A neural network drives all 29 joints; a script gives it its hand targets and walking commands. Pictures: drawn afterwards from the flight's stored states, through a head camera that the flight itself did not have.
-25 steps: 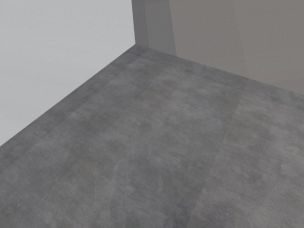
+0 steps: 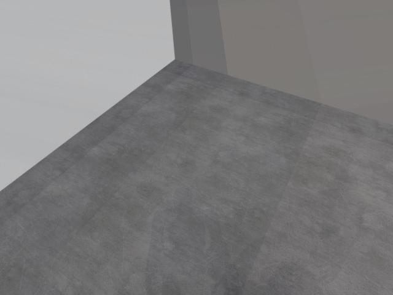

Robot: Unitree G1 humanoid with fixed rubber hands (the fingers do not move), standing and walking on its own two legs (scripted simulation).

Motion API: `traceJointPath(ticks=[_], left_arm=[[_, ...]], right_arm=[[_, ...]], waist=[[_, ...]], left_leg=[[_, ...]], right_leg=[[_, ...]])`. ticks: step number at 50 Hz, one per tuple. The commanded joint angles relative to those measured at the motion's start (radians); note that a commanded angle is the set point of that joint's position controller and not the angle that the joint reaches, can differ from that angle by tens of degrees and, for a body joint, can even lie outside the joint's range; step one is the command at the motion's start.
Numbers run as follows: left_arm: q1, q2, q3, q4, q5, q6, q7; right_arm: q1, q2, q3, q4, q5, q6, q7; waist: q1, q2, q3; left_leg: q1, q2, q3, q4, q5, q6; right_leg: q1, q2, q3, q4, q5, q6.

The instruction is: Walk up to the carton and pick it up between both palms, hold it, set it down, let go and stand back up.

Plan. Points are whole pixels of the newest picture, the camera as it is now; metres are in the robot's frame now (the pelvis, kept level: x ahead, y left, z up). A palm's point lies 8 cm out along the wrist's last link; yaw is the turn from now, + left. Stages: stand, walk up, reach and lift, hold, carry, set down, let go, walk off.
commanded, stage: stand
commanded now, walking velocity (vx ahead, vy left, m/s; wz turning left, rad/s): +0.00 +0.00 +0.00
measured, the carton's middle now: out of the picture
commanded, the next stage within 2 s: none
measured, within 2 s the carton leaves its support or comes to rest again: neither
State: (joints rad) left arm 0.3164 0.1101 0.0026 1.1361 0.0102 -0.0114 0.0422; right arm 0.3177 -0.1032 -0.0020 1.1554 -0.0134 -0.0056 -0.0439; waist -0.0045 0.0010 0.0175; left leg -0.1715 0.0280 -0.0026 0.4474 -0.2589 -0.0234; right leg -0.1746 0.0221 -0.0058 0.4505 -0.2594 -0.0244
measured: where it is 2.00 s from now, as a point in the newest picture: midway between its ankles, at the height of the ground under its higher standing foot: outside the picture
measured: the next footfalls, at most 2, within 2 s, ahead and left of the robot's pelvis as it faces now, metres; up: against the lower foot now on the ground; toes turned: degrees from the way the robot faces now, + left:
none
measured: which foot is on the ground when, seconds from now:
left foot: down 0.00-1.00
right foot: down 0.00-1.00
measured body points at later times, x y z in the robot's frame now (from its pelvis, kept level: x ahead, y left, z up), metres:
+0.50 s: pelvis -0.01 +0.00 +0.00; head +0.00 +0.00 +0.45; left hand -0.04 +0.20 -0.16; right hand -0.05 -0.20 -0.16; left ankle -0.01 +0.14 -0.74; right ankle -0.01 -0.10 -0.74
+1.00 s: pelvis -0.01 -0.01 +0.00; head +0.00 -0.01 +0.45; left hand -0.04 +0.19 -0.16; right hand -0.05 -0.20 -0.16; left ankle -0.01 +0.14 -0.74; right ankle -0.01 -0.10 -0.74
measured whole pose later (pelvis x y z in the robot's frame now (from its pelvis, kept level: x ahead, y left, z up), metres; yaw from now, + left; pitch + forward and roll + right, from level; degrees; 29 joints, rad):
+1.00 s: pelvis -0.01 -0.01 +0.00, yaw +0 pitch -1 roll +0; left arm 0.34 0.10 0.00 1.15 0.01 -0.02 0.04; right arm 0.35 -0.10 0.01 1.16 -0.01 -0.01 -0.04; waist 0.00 0.00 0.01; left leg -0.19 0.04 -0.01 0.44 -0.24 -0.03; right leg -0.19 0.03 -0.01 0.44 -0.24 -0.03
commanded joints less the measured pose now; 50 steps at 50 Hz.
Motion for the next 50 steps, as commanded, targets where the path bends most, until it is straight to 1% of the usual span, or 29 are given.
traceJointPath(ticks=[1, 2, 5, 6, 7, 8, 10, 11, 12, 13, 16, 18, 22, 23, 25, 27, 30, 31, 32, 35, 36, 40, 41, 43, 44, 46, 48, 49, 50], left_arm=[[0.071, 0.073, 0.012, -0.007, 0.001, -0.004, 0.005], [0.073, 0.065, 0.009, -0.008, -0.001, -0.005, 0.002], [0.074, 0.064, 0.009, -0.006, 0.001, -0.006, 0.001], [0.066, 0.078, 0.012, -0.008, 0.002, -0.007, 0.001], [0.081, 0.071, 0.009, -0.002, 0.000, -0.006, 0.002], [0.084, 0.060, 0.005, 0.001, 0.000, -0.005, 0.003], [0.077, 0.083, 0.011, -0.003, 0.003, -0.007, 0.002], [0.084, 0.069, 0.007, -0.001, 0.000, -0.008, 0.002], [0.082, 0.060, 0.004, 0.001, -0.002, -0.007, 0.003], [0.081, 0.071, 0.006, 0.001, -0.001, -0.007, 0.002], [0.085, 0.063, 0.007, 0.001, 0.000, -0.004, -0.002], [0.083, 0.055, 0.003, 0.003, 0.001, -0.004, 0.001], [0.069, 0.067, 0.006, -0.005, 0.003, -0.008, 0.000], [0.090, 0.057, 0.004, 0.000, -0.003, -0.009, -0.001], [0.085, 0.055, 0.003, 0.002, 0.000, -0.008, -0.003], [0.089, 0.061, 0.005, 0.002, 0.000, -0.007, -0.002], [0.092, 0.057, 0.004, 0.002, -0.001, -0.008, -0.002], [0.100, 0.061, 0.004, 0.002, -0.001, -0.008, 0.000], [0.097, 0.058, 0.004, 0.002, -0.003, -0.008, 0.000], [0.097, 0.059, 0.006, 0.000, -0.002, -0.006, -0.003], [0.096, 0.062, 0.008, 0.002, -0.001, -0.007, -0.001], [0.099, 0.058, 0.006, 0.001, 0.000, -0.009, -0.003], [0.096, 0.056, 0.005, 0.000, 0.000, -0.009, 0.000], [0.105, 0.064, 0.009, 0.001, -0.001, -0.009, -0.002], [0.099, 0.053, 0.004, 0.000, -0.004, -0.008, -0.001], [0.099, 0.058, 0.005, 0.002, 0.000, -0.009, 0.000], [0.111, 0.049, 0.004, 0.003, -0.002, -0.010, -0.005], [0.106, 0.041, 0.003, 0.004, -0.003, -0.011, -0.003], [0.109, 0.058, 0.006, 0.003, -0.002, -0.010, 0.000]], right_arm=[[0.081, -0.069, -0.008, -0.004, 0.001, -0.007, -0.006], [0.081, -0.075, -0.009, 0.000, 0.001, -0.007, -0.006], [0.086, -0.066, -0.006, 0.005, 0.002, -0.003, -0.003], [0.087, -0.062, -0.006, 0.000, -0.001, -0.003, -0.004], [0.090, -0.059, -0.005, 0.005, 0.000, -0.002, -0.005], [0.086, -0.075, -0.008, 0.002, 0.003, -0.005, -0.003], [0.093, -0.072, -0.006, 0.004, 0.001, -0.003, -0.003], [0.097, -0.067, -0.006, 0.006, 0.000, -0.002, -0.005], [0.100, -0.066, -0.008, 0.006, 0.002, -0.004, -0.005], [0.100, -0.069, -0.006, 0.006, 0.000, -0.006, -0.005], [0.089, -0.058, -0.002, 0.002, 0.001, -0.005, -0.004], [0.106, -0.057, -0.002, 0.004, 0.004, -0.005, -0.003], [0.110, -0.063, -0.001, 0.004, 0.000, -0.007, -0.003], [0.113, -0.054, 0.000, 0.005, 0.002, -0.007, -0.004], [0.113, -0.055, 0.000, 0.001, 0.005, -0.006, -0.003], [0.112, -0.054, 0.001, 0.001, 0.001, -0.006, -0.002], [0.111, -0.060, 0.002, 0.001, 0.003, -0.009, -0.002], [0.123, -0.067, 0.001, 0.006, 0.002, -0.008, -0.004], [0.118, -0.060, 0.001, 0.006, 0.002, -0.007, -0.005], [0.121, -0.053, 0.002, 0.003, 0.003, -0.005, -0.003], [0.118, -0.051, 0.003, -0.001, 0.003, -0.007, -0.003], [0.125, -0.056, 0.002, 0.004, 0.002, -0.007, -0.004], [0.128, -0.061, -0.001, 0.004, 0.003, -0.009, -0.003], [0.134, -0.054, 0.003, 0.005, 0.001, -0.007, -0.005], [0.130, -0.057, 0.000, 0.001, 0.006, -0.009, -0.002], [0.131, -0.069, -0.002, 0.004, 0.006, -0.010, -0.003], [0.133, -0.056, 0.000, 0.008, 0.003, -0.007, -0.003], [0.138, -0.054, -0.001, 0.006, 0.007, -0.008, -0.004], [0.144, -0.045, 0.002, 0.007, 0.007, -0.008, -0.003]], waist=[[0.000, 0.002, 0.070], [0.004, 0.014, 0.069], [0.000, 0.003, 0.086], [0.000, -0.009, 0.083], [-0.001, 0.011, 0.083], [-0.002, -0.002, 0.084], [-0.003, 0.009, 0.076], [0.003, -0.005, 0.080], [-0.001, 0.007, 0.078], [-0.003, 0.000, 0.074], [0.009, 0.006, 0.086], [-0.004, 0.000, 0.084], [-0.002, 0.003, 0.073], [0.006, 0.002, 0.071], [0.002, -0.010, 0.078], [0.005, 0.014, 0.079], [0.004, -0.007, 0.079], [0.002, 0.001, 0.075], [0.006, -0.008, 0.085], [0.004, 0.012, 0.084], [0.005, -0.001, 0.075], [0.008, 0.007, 0.088], [-0.003, 0.013, 0.084], [0.006, 0.008, 0.069], [-0.002, 0.003, 0.070], [0.001, -0.006, 0.078], [0.006, -0.002, 0.084], [0.000, -0.008, 0.083], [0.003, -0.008, 0.074]], left_leg=[[-0.041, 0.054, -0.044, -0.075, 0.133, 0.042], [-0.040, 0.054, -0.047, -0.074, 0.126, 0.041], [-0.049, 0.055, -0.046, -0.074, 0.118, 0.038], [-0.051, 0.054, -0.044, -0.076, 0.113, 0.039], [-0.050, 0.052, -0.046, -0.077, 0.105, 0.040], [-0.041, 0.055, -0.047, -0.077, 0.103, 0.040], [-0.042, 0.055, -0.045, -0.078, 0.113, 0.040], [-0.045, 0.055, -0.046, -0.077, 0.109, 0.040], [-0.045, 0.055, -0.045, -0.077, 0.100, 0.040], [-0.045, 0.056, -0.048, -0.083, 0.103, 0.041], [-0.056, 0.055, -0.047, -0.081, 0.094, 0.036], [-0.052, 0.055, -0.047, -0.082, 0.086, 0.039], [-0.058, 0.057, -0.046, -0.086, 0.101, 0.039], [-0.050, 0.055, -0.049, -0.078, 0.100, 0.041], [-0.052, 0.058, -0.047, -0.080, 0.098, 0.037], [-0.058, 0.054, -0.044, -0.084, 0.092, 0.035], [-0.056, 0.058, -0.048, -0.083, 0.100, 0.037], [-0.054, 0.057, -0.045, -0.086, 0.096, 0.038], [-0.055, 0.057, -0.048, -0.082, 0.096, 0.037], [-0.056, 0.057, -0.043, -0.077, 0.086, 0.034], [-0.056, 0.058, -0.049, -0.082, 0.088, 0.036], [-0.068, 0.057, -0.047, -0.081, 0.089, 0.035], [-0.054, 0.060, -0.048, -0.082, 0.092, 0.036], [-0.058, 0.058, -0.043, -0.081, 0.090, 0.034], [-0.050, 0.058, -0.046, -0.077, 0.096, 0.035], [-0.056, 0.059, -0.045, -0.081, 0.099, 0.036], [-0.051, 0.060, -0.045, -0.081, 0.102, 0.030], [-0.050, 0.060, -0.047, -0.083, 0.095, 0.032], [-0.048, 0.058, -0.042, -0.081, 0.100, 0.032]], right_leg=[[-0.024, -0.094, 0.081, -0.092, 0.130, -0.027], [-0.029, -0.093, 0.082, -0.094, 0.125, -0.027], [-0.036, -0.094, 0.085, -0.101, 0.109, -0.028], [-0.033, -0.094, 0.084, -0.105, 0.101, -0.027], [-0.039, -0.096, 0.090, -0.106, 0.096, -0.028], [-0.052, -0.092, 0.086, -0.108, 0.087, -0.026], [-0.042, -0.096, 0.091, -0.102, 0.091, -0.028], [-0.046, -0.092, 0.086, -0.103, 0.094, -0.027], [-0.043, -0.093, 0.088, -0.108, 0.089, -0.029], [-0.044, -0.093, 0.087, -0.105, 0.081, -0.027], [-0.048, -0.090, 0.085, -0.108, 0.083, -0.028], [-0.052, -0.096, 0.093, -0.117, 0.070, -0.029], [-0.036, -0.097, 0.089, -0.108, 0.082, -0.031], [-0.040, -0.093, 0.091, -0.108, 0.085, -0.032], [-0.046, -0.093, 0.088, -0.110, 0.083, -0.030], [-0.043, -0.094, 0.087, -0.108, 0.086, -0.028], [-0.042, -0.093, 0.083, -0.113, 0.088, -0.027], [-0.042, -0.096, 0.090, -0.113, 0.082, -0.028], [-0.055, -0.092, 0.088, -0.114, 0.077, -0.027], [-0.056, -0.092, 0.094, -0.117, 0.076, -0.031], [-0.048, -0.094, 0.090, -0.112, 0.072, -0.031], [-0.046, -0.093, 0.089, -0.116, 0.085, -0.031], [-0.055, -0.096, 0.095, -0.115, 0.086, -0.031], [-0.037, -0.094, 0.089, -0.113, 0.086, -0.028], [-0.049, -0.092, 0.091, -0.118, 0.084, -0.028], [-0.046, -0.092, 0.086, -0.115, 0.089, -0.028], [-0.054, -0.090, 0.084, -0.114, 0.093, -0.025], [-0.055, -0.091, 0.083, -0.115, 0.089, -0.027], [-0.041, -0.093, 0.086, -0.113, 0.090, -0.027]])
